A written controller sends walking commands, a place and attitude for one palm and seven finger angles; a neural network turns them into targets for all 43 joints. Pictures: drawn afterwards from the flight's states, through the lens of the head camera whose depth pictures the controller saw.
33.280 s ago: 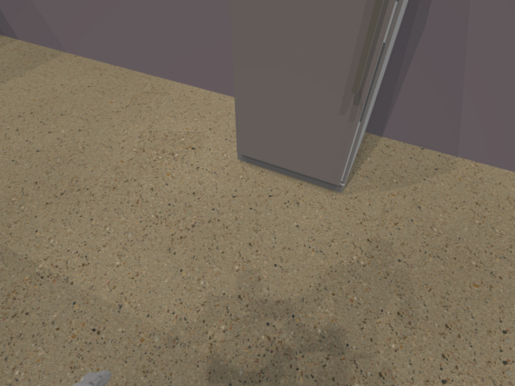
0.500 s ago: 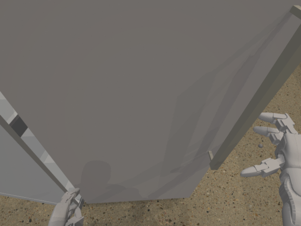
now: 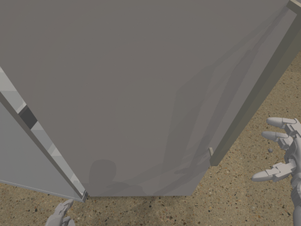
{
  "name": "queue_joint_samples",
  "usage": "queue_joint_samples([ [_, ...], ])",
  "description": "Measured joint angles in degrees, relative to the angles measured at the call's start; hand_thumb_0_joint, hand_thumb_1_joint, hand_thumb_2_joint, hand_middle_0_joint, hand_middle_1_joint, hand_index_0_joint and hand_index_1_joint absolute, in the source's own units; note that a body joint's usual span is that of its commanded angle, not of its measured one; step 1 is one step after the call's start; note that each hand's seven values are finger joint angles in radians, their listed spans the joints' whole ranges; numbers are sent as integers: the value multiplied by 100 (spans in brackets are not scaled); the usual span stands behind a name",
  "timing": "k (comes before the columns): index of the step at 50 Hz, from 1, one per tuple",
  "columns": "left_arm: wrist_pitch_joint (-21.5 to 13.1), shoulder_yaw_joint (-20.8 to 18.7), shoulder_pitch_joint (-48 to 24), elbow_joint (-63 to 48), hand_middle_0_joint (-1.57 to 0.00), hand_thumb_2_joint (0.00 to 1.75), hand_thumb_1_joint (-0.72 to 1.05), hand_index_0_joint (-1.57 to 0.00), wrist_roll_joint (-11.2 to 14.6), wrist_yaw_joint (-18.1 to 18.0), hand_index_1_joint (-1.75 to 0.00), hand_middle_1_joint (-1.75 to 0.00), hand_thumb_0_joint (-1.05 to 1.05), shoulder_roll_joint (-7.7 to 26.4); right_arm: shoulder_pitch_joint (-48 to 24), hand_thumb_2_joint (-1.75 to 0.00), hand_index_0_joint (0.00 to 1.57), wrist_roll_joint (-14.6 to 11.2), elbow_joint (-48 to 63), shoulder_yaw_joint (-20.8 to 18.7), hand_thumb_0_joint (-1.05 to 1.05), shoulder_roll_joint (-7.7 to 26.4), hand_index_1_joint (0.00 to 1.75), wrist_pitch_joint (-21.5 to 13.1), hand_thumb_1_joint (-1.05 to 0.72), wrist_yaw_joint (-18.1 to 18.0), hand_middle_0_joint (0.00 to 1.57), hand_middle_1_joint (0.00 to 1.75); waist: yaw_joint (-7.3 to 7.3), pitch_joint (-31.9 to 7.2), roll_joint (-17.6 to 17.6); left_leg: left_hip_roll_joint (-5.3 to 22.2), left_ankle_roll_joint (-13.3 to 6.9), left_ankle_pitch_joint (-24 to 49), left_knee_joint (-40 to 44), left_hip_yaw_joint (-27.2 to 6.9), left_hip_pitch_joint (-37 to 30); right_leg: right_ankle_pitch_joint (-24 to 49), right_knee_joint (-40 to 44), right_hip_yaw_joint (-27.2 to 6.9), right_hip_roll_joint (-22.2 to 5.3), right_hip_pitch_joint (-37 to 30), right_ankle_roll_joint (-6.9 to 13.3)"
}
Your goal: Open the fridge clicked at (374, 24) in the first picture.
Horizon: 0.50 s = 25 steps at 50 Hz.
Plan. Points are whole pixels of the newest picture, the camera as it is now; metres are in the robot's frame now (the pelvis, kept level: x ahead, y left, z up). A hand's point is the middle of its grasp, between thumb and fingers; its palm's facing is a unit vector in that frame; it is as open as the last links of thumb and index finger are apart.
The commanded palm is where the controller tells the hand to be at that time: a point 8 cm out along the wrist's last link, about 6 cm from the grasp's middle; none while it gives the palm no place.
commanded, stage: slip the hand off the handle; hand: right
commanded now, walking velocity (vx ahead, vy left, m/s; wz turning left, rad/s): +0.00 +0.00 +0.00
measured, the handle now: (239, 111) +0.38 -0.20 +0.14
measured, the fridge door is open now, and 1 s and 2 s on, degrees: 77 77 77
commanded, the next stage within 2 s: draw the hand back to the body in 0.48 s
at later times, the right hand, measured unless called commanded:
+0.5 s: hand (288, 191) +0.20 -0.27 +0.09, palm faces +0.24 +0.94 -0.24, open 14.6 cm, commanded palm +0.17 -0.31 +0.11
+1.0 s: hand (298, 192) +0.19 -0.26 +0.13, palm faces +0.11 +0.99 -0.06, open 14.7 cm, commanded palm +0.15 -0.31 +0.14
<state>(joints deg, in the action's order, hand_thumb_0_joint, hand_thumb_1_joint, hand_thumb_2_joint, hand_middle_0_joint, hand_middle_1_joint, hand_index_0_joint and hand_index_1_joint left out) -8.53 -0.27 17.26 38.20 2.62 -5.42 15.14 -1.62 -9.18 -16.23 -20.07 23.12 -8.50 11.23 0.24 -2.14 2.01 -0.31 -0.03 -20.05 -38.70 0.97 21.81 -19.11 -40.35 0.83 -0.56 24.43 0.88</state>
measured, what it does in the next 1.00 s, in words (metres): stands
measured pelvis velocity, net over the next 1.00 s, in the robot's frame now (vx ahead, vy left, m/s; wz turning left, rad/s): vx -0.01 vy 0.01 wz -0.01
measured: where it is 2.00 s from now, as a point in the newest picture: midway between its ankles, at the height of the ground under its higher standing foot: outside the picture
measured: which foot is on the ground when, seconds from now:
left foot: down 0.00-1.00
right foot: down 0.00-1.00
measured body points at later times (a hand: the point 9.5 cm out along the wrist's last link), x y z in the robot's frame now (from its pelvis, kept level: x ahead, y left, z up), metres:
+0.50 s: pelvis +0.00 +0.01 +0.00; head +0.00 +0.01 +0.45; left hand +0.20 +0.23 -0.07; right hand +0.19 -0.32 +0.11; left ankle +0.00 +0.12 -0.72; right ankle +0.02 -0.11 -0.72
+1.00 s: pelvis -0.01 +0.01 +0.00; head -0.02 +0.02 +0.45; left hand +0.17 +0.26 -0.06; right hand +0.18 -0.32 +0.13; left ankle +0.00 +0.12 -0.72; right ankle +0.02 -0.11 -0.72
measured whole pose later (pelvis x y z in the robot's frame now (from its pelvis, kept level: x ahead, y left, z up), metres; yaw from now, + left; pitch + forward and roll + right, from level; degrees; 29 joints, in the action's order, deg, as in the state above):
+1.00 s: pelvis -0.01 +0.01 +0.00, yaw -1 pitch -1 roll +1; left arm -16.5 1.6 14.5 35.7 4.5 -8.2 16.1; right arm 18.7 -25.2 4.0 -26.2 23.2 1.0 23.7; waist -2.0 -2.1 2.6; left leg -1.1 -0.8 -19.5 -36.9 2.1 16.3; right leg -18.4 -39.0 -0.4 -1.3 19.4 -0.2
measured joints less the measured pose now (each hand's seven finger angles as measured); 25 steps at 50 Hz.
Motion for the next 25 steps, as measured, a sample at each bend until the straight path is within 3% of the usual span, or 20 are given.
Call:
queue_joint_samples([
  [9, -141, 99, -293, -61, -20, 89, 90, -20, -104, 17, -30, -30, 1, -129, 806, -20, 26, 41, 928, 63, -1, -204, 115, -194, 55, -291, 25, 115, -130, 26, -95, 21, 12, -52, -48, 29, -76, -48, -69, -30, 23, -52, 5],
  [20, -279, 204, -634, -187, -20, 89, 90, -20, -92, -79, -30, -30, 1, -133, 1617, -20, 26, -260, 1655, 100, -1, -224, 115, 114, 55, -18, 25, 115, -344, 6, -3, 44, -1, -75, -19, 141, -233, -39, -61, -143, 53, -155, -15],
  [25, -333, 225, -653, -214, -20, 89, 90, -20, -116, -107, -30, -30, 1, -138, 1871, -20, 26, -290, 1860, 12, -1, -203, 115, 22, 55, 48, 25, 115, -398, 72, -53, 16, -46, -76, -53, 195, -212, -23, -93, -199, 28, -121, -58],
])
